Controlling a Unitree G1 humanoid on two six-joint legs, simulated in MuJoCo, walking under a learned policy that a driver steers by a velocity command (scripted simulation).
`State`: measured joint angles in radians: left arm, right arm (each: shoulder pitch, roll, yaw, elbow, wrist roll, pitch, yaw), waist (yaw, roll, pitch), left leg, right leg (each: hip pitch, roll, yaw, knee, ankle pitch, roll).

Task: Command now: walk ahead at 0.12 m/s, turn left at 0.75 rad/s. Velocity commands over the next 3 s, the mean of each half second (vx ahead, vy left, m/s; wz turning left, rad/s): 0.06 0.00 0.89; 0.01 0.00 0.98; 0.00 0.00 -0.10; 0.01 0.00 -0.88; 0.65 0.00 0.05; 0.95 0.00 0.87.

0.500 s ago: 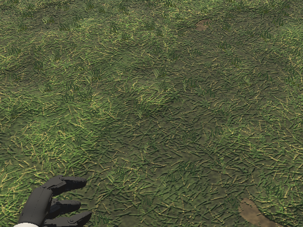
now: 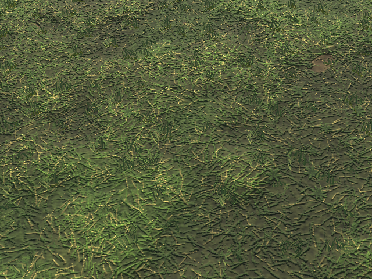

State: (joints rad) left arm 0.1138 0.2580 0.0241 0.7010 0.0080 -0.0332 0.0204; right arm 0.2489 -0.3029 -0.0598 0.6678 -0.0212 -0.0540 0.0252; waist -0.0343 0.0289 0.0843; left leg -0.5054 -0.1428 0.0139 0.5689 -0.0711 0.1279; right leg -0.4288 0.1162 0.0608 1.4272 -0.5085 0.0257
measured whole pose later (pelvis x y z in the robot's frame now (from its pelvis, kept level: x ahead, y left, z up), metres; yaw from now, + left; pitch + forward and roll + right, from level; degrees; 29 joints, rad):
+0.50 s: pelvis +0.11 -0.08 +0.03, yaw +29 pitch +1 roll -1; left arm 0.10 0.27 0.07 0.68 0.02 0.00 0.05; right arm 0.20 -0.38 -0.10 0.56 0.03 0.07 -0.01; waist -0.01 0.06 0.05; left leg -0.57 -0.12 -0.17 1.15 -0.41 -0.06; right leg -0.30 0.03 0.04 0.45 -0.18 -0.01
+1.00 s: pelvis +0.09 -0.04 +0.03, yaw +57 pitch +3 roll -2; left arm 0.08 0.33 0.11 0.69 0.02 0.00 0.03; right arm 0.21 -0.33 -0.09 0.57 0.01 0.04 -0.02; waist 0.00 -0.03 0.07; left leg -0.35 -0.03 -0.08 0.53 -0.24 0.04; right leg -0.59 -0.02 0.03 1.12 -0.39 0.06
